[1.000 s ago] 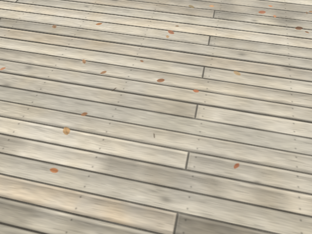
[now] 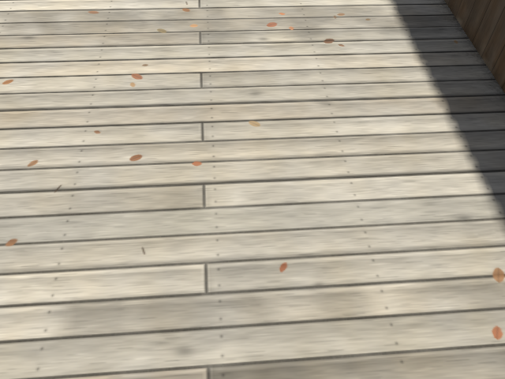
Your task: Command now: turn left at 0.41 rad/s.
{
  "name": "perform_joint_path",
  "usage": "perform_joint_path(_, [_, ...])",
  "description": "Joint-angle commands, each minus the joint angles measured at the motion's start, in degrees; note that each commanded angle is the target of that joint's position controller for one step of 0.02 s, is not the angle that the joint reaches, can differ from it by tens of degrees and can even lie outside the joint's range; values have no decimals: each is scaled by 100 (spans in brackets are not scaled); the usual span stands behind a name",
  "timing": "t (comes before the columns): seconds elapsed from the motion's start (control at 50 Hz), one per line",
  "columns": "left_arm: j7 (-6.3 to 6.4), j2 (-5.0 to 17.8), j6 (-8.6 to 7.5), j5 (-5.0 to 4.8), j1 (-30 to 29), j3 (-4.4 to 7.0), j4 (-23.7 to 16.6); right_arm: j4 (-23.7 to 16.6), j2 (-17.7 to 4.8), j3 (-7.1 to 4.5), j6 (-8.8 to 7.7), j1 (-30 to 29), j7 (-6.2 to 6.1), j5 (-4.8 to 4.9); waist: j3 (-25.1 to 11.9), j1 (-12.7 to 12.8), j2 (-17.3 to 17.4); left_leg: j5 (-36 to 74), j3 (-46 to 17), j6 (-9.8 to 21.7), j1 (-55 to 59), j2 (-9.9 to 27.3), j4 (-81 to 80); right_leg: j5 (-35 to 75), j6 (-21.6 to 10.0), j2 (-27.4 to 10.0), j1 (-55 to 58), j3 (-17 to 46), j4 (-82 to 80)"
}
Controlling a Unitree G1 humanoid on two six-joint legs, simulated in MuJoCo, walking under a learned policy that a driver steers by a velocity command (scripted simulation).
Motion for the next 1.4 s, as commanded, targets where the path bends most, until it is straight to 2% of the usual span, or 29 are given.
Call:
perform_joint_path(0.02, [-16,483,-98,-78,-169,188,-525,-406,-1165,-324,-158,-99,-58,43,-612,30,1072,2603,-2249,1449,1140,1597,-1181,-889,66,-138,-1024,429,867])
perform_joint_path(0.1, [-153,346,-190,-139,234,161,-349,-538,-1135,-377,171,-553,-142,188,-861,168,1024,2411,-1787,1016,817,997,-954,523,272,7,35,122,-814])
perform_joint_path(0.14, [-192,512,-183,-117,743,257,-165,-641,-944,-330,262,-661,-153,222,-898,351,854,1231,-1589,629,172,605,-640,1564,158,-92,1049,52,-2036])
perform_joint_path(0.16, [-135,976,-143,-31,901,372,-193,-648,-623,-248,262,-433,-125,133,-820,232,-239,-240,-1048,242,-761,53,441,1567,-219,-1215,1628,1208,-2438])
perform_joint_path(0.18, [-148,1452,-109,175,631,445,-319,-792,-576,-262,196,-300,-134,103,-523,78,-1592,-1973,-387,-40,-1725,-625,1619,2002,-1145,-2460,1151,2764,-2750])
perform_joint_path(0.2, [-140,1208,-189,266,449,352,-485,-751,-1005,-378,130,-256,-134,49,-429,88,-1156,-2021,-640,-136,-1726,-240,2803,1985,-1605,-2746,794,2984,-2857])
perform_joint_path(0.24, [-86,770,-288,113,-150,222,-577,-426,-1107,-487,197,-11,-137,106,-113,-163,-447,-1203,-624,-225,-1825,-114,3360,1798,-1156,-2022,720,1732,-2694])
perform_joint_path(0.3, [32,701,-297,33,45,174,-510,-466,-851,-420,237,-128,-122,119,-187,34,-513,-520,-348,-463,-1945,-77,3594,2957,-1083,-1712,1082,839,-2544])
perform_joint_path(0.42, [92,980,-135,35,517,279,-395,-931,-590,-256,244,-685,23,125,-398,415,-594,-481,72,-678,-1923,267,2322,3354,-1353,-2048,1931,413,-2537])
perform_joint_path(0.56, [-127,1200,-105,-136,449,352,-264,-1115,-483,-180,280,-691,110,80,-504,372,-721,-666,566,-299,-583,119,651,4069,-1338,-2135,1560,76,-2187])
perform_joint_path(0.6, [-170,1004,-124,-242,257,248,-170,-929,-383,-164,269,-299,111,45,-586,55,-634,414,633,-2,395,-12,-924,3937,-1056,-1925,1287,-11,-1769])
perform_joint_path(0.62, [-210,688,-182,-229,483,112,-15,-837,-509,-178,261,-105,81,-5,-710,-20,-382,1477,378,156,1364,124,-1697,3466,-657,-1699,792,-150,-1568])
perform_joint_path(0.64, [-275,261,-266,42,623,-76,-48,-805,-843,-208,253,185,3,-85,-1244,94,492,3580,-686,354,2590,1124,-1379,1854,-140,-1307,61,-443,-958])
perform_joint_path(0.66, [-311,126,-281,98,917,-119,-23,-906,-812,-122,214,-329,-23,-215,-1168,409,1203,4077,-1181,1228,2048,1907,-1058,-300,283,-972,-191,-387,-855])
perform_joint_path(0.68, [-277,547,-218,36,647,-39,-2,-924,-440,-54,133,-630,39,-208,-1086,226,784,3305,-908,1485,1606,1721,-1099,-482,439,-1015,54,-132,-733])
perform_joint_path(0.72, [-216,740,-166,-64,415,22,-36,-827,-642,-120,34,-987,70,-186,-750,276,974,2287,-480,1102,1453,1242,-1191,351,425,-840,-100,-177,-887])
perform_joint_path(0.8, [-125,1059,35,-163,623,193,-28,-659,-884,-238,-1,-725,-41,-117,-497,44,1069,2906,-639,1501,1216,1843,-1327,-711,506,-737,-754,-48,1132])
perform_joint_path(0.9, [-16,674,233,-173,714,249,-59,-579,-607,-207,-28,-1176,-95,-82,-231,213,698,2378,96,1480,868,1764,-1541,-290,606,-825,-1168,91,1960])
perform_joint_path(0.96, [-145,484,207,-140,452,154,-294,-503,-703,-261,20,-1196,-92,-75,-465,103,737,2555,458,1422,1065,1710,-1332,-8,562,-871,-719,-166,905])
perform_joint_path(1.06, [-305,675,214,-163,901,241,-385,-360,-957,-344,88,-1177,-72,122,-712,369,772,2191,711,967,922,1814,-610,1039,118,-555,305,-651,-795])
perform_joint_path(1.08, [-255,851,207,-120,1054,317,-351,-211,-803,-321,84,-872,-45,128,-682,370,416,1354,992,576,552,1546,-80,1745,-97,-445,801,-458,-1369])
perform_joint_path(1.1, [-141,1477,174,-114,1196,491,-428,-212,-520,-250,75,-710,-14,-53,-639,275,-1010,-201,1564,-10,-598,900,1428,3768,-555,-1405,1573,1061,-1921])
perform_joint_path(1.12, [-154,1967,52,69,1246,547,-594,-638,-402,-173,52,-1381,-56,-135,-664,475,-1960,-2548,1050,-368,-1913,-78,2841,4703,-1892,-2724,1587,3148,-2229])
perform_joint_path(1.14, [-219,1678,-107,152,1253,470,-627,-620,-665,-261,62,-1620,-91,-48,-935,681,-927,-2555,230,-312,-2055,12,3647,4080,-2116,-2667,1573,2982,-2361])
perform_joint_path(1.18, [-170,1404,-239,-25,709,399,-638,-442,-705,-317,79,-1329,-142,47,-578,304,-413,-1481,20,-160,-2145,222,3581,2998,-1465,-2037,1339,2075,-2329])
perform_joint_path(1.2, [-122,1201,-221,-130,443,324,-684,-377,-809,-356,90,-1238,-178,-15,-473,203,-402,-1061,-24,-183,-2152,258,3385,2971,-1262,-1878,1278,1898,-2320])
perform_joint_path(1.26, [-25,1038,-178,-111,519,249,-768,-246,-712,-361,40,-835,-117,0,-802,96,-512,-305,45,-300,-1709,82,3287,2711,-1214,-1524,1252,1601,-2418])
perform_joint_path(1.32, [3,1062,-209,-163,838,263,-723,-337,-664,-333,-66,-1134,-30,54,-458,308,-693,14,35,-330,-2028,55,2168,-20,-1242,-1469,1410,2104,-2968])
perform_joint_path(1.4, [28,1197,-256,-131,900,307,-707,-353,-624,-294,-315,-1282,89,62,-276,401,-808,201,-6,-375,-1789,24,901,-81,-1247,-1481,1393,2246,-3019])
Next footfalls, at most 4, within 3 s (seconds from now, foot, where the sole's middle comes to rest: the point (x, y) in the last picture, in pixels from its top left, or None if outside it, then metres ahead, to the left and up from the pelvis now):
0.16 right None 0.04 -0.12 -0.77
0.64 left None -0.01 0.13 -0.77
1.08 right None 0.04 -0.11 -0.77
1.66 left None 0.15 0.11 -0.77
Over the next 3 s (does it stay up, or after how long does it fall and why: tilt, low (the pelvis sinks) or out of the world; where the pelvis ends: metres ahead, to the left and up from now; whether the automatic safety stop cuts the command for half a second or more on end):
stays up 0.61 0.10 0.00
